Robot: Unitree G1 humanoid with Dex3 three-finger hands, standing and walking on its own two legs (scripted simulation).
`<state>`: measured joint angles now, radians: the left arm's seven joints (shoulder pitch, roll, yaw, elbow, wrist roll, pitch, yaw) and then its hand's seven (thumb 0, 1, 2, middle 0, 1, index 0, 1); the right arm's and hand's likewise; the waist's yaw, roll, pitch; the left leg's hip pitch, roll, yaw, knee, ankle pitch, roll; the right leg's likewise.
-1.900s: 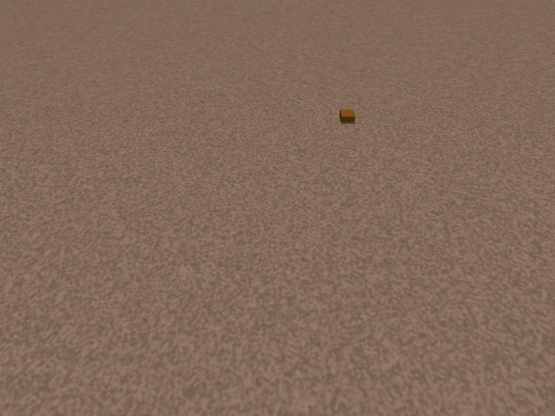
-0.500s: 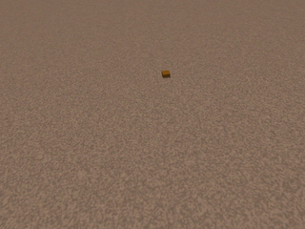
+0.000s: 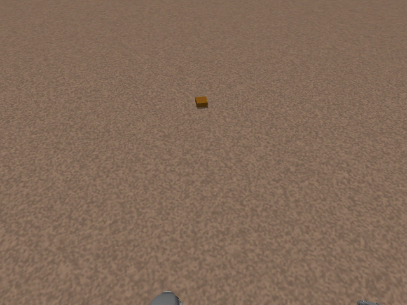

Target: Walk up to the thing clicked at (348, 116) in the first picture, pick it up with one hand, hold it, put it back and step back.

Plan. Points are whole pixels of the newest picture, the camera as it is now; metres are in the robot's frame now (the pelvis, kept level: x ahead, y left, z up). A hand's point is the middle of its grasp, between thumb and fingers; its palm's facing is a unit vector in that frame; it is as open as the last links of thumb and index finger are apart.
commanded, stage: walk up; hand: left
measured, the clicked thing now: (201, 101) +1.65 +0.13 -0.74
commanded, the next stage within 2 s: none
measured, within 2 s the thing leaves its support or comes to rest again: neither
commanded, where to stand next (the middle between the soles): +1.24 -0.06 m, yaw -5 degrees
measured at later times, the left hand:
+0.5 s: hand (139, 176) +0.46 +0.24 -0.12, palm faces -0.14 -0.90 -0.41, open 7.4 cm
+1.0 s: hand (134, 155) +0.58 +0.29 -0.16, palm faces -0.09 -0.92 -0.37, open 7.4 cm
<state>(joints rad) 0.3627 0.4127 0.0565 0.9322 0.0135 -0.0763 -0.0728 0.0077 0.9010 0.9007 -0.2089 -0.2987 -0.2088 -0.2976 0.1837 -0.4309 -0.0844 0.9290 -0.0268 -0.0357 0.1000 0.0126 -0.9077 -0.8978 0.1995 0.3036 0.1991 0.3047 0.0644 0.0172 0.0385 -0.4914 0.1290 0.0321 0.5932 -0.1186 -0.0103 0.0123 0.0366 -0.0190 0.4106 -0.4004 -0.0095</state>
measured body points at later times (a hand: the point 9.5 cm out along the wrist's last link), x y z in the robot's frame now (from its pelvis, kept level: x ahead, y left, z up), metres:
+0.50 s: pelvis +0.30 -0.02 -0.02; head +0.30 -0.05 +0.43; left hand +0.47 +0.28 -0.09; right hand +0.27 -0.35 -0.15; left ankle +0.15 +0.14 -0.72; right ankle +0.41 -0.15 -0.73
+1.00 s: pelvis +0.54 +0.00 -0.01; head +0.56 +0.02 +0.44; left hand +0.58 +0.34 -0.13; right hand +0.63 -0.33 -0.10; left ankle +0.63 +0.11 -0.73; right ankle +0.42 -0.14 -0.69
